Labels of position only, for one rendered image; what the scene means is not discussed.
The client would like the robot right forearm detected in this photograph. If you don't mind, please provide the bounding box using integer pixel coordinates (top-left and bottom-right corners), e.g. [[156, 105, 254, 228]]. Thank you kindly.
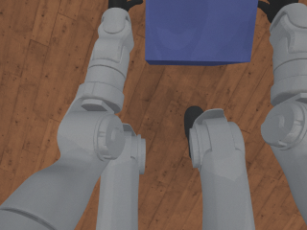
[[269, 3, 307, 106]]

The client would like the robot left forearm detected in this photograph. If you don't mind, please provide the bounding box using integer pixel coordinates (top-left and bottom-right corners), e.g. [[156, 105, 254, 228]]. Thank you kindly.
[[57, 8, 134, 141]]

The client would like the left robot upper arm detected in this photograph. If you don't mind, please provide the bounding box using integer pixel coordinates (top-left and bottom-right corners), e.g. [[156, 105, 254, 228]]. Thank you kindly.
[[0, 110, 126, 230]]

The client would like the robot left shin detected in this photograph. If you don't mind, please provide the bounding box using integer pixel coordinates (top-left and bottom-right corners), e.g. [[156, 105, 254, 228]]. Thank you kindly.
[[122, 123, 137, 136]]

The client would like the right robot upper arm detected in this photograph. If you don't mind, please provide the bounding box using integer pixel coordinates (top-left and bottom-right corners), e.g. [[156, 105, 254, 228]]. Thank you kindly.
[[260, 101, 307, 225]]

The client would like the robot left thigh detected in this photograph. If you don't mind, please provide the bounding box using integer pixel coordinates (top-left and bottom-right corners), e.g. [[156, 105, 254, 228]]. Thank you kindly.
[[96, 131, 146, 230]]

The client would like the right robot hand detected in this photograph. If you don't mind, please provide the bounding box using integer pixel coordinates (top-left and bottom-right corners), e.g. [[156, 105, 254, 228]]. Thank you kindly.
[[257, 0, 298, 23]]

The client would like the carton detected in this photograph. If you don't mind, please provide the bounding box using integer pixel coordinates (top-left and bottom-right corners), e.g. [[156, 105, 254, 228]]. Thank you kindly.
[[145, 0, 258, 66]]

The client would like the left robot hand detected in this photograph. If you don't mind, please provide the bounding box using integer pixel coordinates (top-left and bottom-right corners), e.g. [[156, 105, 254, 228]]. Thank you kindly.
[[107, 0, 143, 12]]

